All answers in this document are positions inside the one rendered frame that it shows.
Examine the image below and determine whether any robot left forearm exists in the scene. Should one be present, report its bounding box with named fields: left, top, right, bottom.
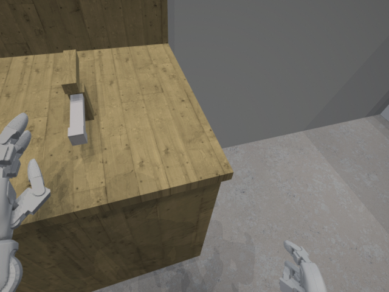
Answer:
left=0, top=240, right=23, bottom=292

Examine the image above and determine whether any left robot hand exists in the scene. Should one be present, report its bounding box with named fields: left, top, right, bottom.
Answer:
left=0, top=113, right=50, bottom=240

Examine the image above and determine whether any counter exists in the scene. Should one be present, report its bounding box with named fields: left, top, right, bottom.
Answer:
left=0, top=0, right=233, bottom=292

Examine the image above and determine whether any tap lever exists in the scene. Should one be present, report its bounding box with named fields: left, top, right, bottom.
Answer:
left=67, top=94, right=88, bottom=146

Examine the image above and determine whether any right robot hand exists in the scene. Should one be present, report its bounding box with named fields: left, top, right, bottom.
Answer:
left=280, top=240, right=327, bottom=292

